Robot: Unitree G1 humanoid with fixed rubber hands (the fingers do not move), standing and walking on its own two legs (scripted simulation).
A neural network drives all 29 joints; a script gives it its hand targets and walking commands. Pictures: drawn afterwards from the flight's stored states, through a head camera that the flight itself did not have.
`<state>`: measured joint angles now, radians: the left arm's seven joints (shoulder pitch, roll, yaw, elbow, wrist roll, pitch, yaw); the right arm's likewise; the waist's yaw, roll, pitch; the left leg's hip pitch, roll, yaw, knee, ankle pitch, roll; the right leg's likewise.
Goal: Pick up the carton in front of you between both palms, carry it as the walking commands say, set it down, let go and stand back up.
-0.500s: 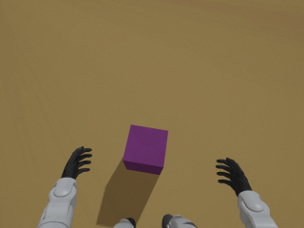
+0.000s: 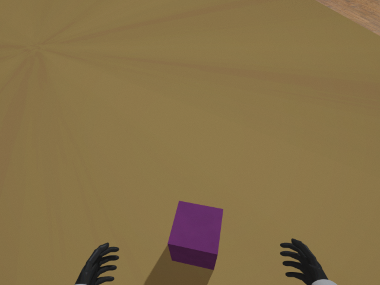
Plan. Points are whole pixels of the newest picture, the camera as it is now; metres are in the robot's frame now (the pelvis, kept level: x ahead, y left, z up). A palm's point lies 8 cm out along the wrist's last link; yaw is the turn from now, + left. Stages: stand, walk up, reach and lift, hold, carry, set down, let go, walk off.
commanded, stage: let go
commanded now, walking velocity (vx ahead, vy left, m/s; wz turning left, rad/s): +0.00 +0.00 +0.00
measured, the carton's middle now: (196, 235) +0.46 +0.00 -0.65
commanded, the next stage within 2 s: stand in 0.22 s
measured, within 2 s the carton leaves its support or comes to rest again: neither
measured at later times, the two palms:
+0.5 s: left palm out of the picture +0.13 +0.29 -0.08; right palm out of the picture +0.14 -0.29 -0.09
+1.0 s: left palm out of the picture +0.12 +0.29 -0.09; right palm out of the picture +0.13 -0.30 -0.10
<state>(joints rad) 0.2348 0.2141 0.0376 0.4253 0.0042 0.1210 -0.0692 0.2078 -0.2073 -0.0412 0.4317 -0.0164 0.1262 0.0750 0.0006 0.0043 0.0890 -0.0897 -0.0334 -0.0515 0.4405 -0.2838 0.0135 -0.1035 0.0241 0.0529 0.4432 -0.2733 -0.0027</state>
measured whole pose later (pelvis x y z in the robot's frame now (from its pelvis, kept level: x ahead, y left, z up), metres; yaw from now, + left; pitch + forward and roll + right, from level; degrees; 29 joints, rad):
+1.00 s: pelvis +0.01 -0.01 +0.00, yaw +0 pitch -1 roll +0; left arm 0.18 0.34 0.03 0.82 0.02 0.00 0.02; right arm 0.15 -0.35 -0.02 0.86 -0.03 -0.01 -0.03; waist 0.00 0.01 0.01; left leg -0.14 -0.02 -0.05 0.45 -0.29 0.00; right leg -0.15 0.03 0.04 0.46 -0.29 -0.01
